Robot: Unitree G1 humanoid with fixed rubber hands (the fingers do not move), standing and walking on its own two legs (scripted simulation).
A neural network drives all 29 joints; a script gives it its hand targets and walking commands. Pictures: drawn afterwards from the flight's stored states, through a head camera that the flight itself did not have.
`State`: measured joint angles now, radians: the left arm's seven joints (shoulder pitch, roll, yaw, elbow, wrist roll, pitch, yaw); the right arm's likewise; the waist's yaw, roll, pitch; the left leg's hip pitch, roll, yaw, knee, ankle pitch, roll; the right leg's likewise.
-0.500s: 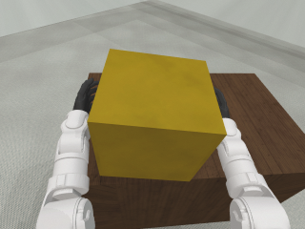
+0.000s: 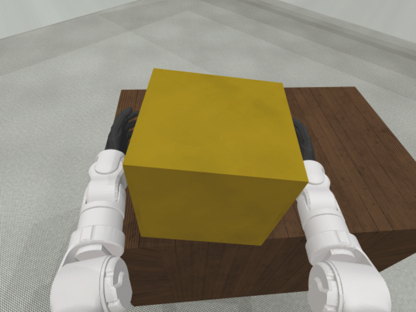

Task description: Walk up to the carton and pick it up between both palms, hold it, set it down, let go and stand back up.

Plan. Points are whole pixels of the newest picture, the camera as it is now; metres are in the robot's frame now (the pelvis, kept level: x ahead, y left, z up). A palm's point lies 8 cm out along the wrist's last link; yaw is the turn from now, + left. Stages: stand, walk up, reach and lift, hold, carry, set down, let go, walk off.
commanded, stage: set down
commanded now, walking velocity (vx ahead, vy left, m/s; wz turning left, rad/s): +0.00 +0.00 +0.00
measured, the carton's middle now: (210, 161) +0.43 -0.02 +0.05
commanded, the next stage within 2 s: none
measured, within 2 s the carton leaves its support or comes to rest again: rests again in 0.94 s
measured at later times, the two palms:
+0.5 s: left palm (123, 149) +0.44 +0.16 +0.08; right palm (297, 160) +0.40 -0.20 +0.07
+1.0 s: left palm (126, 158) +0.44 +0.16 +0.06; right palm (295, 167) +0.40 -0.20 +0.06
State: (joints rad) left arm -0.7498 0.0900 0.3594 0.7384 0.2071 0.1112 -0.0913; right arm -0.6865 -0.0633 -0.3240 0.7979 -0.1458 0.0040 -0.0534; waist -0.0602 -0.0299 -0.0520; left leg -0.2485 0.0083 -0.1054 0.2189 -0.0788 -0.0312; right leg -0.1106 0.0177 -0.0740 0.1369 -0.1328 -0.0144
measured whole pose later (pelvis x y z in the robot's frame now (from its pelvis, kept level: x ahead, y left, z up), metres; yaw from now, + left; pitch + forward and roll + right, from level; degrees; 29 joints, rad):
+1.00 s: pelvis +0.00 +0.01 +0.00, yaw -1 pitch +16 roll -1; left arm -0.84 0.13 0.37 1.07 0.17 -0.16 -0.05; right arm -0.73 -0.05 -0.45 0.89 -0.27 -0.12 -0.03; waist -0.05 0.01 -0.13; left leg -0.44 0.01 -0.08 0.19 -0.03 -0.02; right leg -0.31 0.01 -0.06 0.12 -0.09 -0.01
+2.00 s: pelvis -0.01 +0.01 +0.00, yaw -1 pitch +18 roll -1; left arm -0.83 0.10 0.45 1.01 0.24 -0.20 -0.09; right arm -0.75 0.02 -0.60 0.79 -0.38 -0.14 0.06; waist -0.05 0.00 -0.10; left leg -0.47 0.00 -0.09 0.17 0.00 -0.02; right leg -0.37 0.01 -0.06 0.15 -0.09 0.00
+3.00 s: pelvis -0.02 +0.03 -0.02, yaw -10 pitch +32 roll -2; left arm -0.95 0.36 -0.05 1.29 -0.39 -0.29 0.01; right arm -0.95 -0.41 0.15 1.25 0.46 -0.23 0.02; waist 0.05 0.00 -0.33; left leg -0.85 0.05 0.05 0.37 -0.08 0.00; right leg -0.77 0.04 0.08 0.28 -0.07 0.03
